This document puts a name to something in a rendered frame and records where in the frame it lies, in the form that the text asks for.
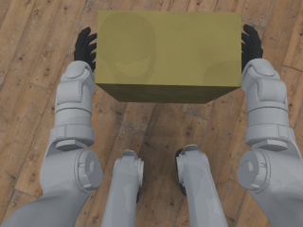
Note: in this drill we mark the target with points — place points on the right robot forearm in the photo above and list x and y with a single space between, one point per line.
267 109

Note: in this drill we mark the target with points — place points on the robot left shin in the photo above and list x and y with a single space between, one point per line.
126 152

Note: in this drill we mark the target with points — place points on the robot right hand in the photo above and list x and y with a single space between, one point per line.
252 48

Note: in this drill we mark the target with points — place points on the robot left hand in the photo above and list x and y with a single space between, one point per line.
83 49

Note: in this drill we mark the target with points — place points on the robot right upper arm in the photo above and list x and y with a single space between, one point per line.
275 182

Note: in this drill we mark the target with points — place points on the carton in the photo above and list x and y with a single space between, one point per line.
186 57

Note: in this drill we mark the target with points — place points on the robot right thigh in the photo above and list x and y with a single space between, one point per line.
204 206

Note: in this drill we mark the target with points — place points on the robot left upper arm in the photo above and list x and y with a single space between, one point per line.
67 180

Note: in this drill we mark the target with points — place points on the left robot forearm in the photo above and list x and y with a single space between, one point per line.
73 111

